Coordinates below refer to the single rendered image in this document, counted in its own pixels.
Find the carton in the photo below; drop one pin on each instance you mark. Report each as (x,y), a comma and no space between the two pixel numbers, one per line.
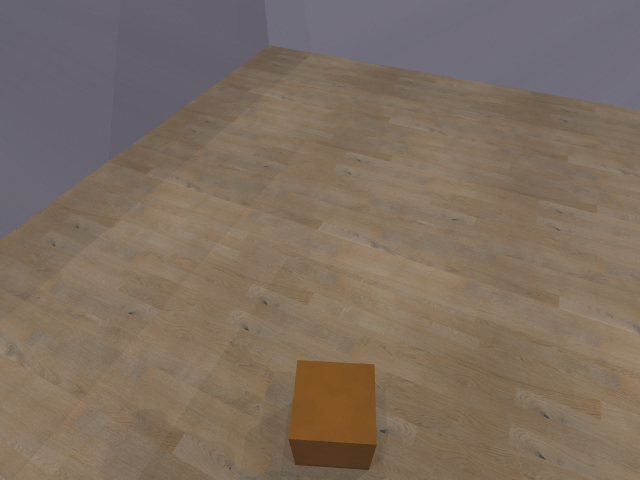
(333,419)

